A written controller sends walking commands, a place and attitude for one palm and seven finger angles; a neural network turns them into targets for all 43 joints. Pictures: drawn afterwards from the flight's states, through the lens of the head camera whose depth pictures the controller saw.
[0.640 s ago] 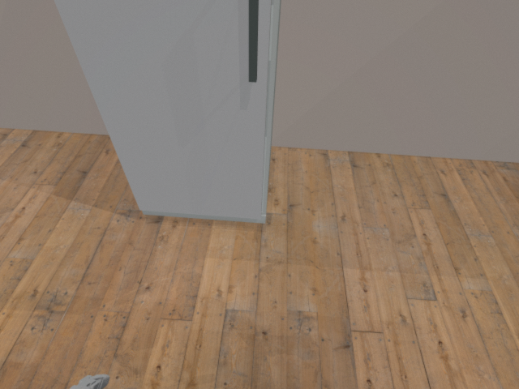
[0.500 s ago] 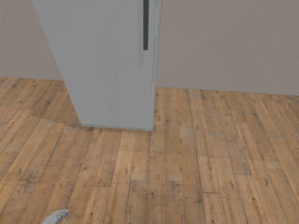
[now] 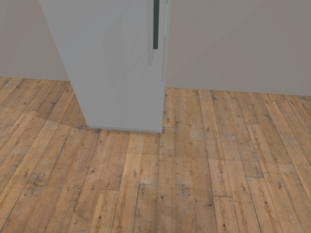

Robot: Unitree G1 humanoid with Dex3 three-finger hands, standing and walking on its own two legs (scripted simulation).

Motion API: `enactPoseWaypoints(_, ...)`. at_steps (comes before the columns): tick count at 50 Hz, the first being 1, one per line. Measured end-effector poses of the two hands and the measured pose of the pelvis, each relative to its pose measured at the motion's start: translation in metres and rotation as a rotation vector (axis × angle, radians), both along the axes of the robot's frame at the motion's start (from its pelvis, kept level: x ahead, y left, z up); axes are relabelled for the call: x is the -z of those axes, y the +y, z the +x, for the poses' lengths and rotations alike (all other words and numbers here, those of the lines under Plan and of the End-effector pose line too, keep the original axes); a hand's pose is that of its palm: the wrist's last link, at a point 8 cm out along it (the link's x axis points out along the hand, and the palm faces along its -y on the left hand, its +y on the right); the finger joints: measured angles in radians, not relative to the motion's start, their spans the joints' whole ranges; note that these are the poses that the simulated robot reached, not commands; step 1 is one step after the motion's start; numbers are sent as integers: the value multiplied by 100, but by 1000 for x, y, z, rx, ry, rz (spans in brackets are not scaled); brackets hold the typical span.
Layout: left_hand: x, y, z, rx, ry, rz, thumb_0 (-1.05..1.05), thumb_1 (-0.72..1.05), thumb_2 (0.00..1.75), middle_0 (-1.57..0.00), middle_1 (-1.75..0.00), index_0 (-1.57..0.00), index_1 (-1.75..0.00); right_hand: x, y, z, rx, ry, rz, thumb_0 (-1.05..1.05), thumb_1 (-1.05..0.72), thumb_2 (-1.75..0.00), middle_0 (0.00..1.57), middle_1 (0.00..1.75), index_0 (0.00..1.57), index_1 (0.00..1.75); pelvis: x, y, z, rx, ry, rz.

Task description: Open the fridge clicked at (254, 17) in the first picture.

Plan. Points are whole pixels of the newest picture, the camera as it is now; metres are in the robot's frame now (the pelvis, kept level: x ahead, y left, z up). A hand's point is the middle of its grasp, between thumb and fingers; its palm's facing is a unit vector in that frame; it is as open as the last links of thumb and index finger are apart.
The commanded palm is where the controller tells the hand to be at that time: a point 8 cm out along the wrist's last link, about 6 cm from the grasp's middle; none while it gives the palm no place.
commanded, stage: stand and wait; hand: right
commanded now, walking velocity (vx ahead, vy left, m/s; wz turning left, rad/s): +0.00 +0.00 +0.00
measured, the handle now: (156, 10) +0.92 +0.06 +0.19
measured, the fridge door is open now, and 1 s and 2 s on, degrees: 0 0 0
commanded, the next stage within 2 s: look at it before walking up in 0.18 s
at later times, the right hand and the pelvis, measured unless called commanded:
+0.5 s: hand out of the picture +0.08 -0.24 -0.15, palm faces -0.03 +0.94 -0.33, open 7.3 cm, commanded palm none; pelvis +0.00 +0.00 +0.00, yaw +0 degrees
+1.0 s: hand out of the picture +0.08 -0.24 -0.15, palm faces -0.03 +0.94 -0.33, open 7.3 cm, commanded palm none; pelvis +0.01 +0.00 +0.00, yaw +1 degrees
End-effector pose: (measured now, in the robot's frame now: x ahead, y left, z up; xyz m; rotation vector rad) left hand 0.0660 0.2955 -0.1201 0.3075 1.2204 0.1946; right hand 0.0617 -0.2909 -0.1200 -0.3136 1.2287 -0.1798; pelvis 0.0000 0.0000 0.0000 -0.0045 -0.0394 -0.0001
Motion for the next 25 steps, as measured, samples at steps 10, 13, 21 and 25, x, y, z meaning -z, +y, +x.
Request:
enactPoseWaypoints(10, 2, 0, -7, -4, 12, -11, 1, 91, 90, -20, -30, -21, -30, -3, 2, 5, -6, -17, -4, 0, -91, -90, 20, 30, 21, 30, -1, 2, -2, 1, 0, -1)
enactPoseWaypoints(13, 2, -1, -5, -2, 5, -14, 1, 90, 90, -20, -30, -21, -30, -4, 4, 8, -9, -27, -2, 0, -91, -90, 20, 30, 21, 30, -1, 3, -2, 1, 0, -1)
enactPoseWaypoints(21, 0, -1, 3, 4, -14, -15, 0, 90, 90, -20, -30, -21, -30, -4, 7, 14, -13, -42, 3, 0, -91, -90, 20, 30, 21, 30, -2, 4, -2, 1, 1, -1)
enactPoseWaypoints(25, -1, 0, 6, 6, -19, -13, 0, 90, 90, -20, -30, -21, -30, -4, 8, 14, -14, -37, 5, 0, -91, -90, 20, 30, 21, 30, -2, 4, -1, 0, 3, -1)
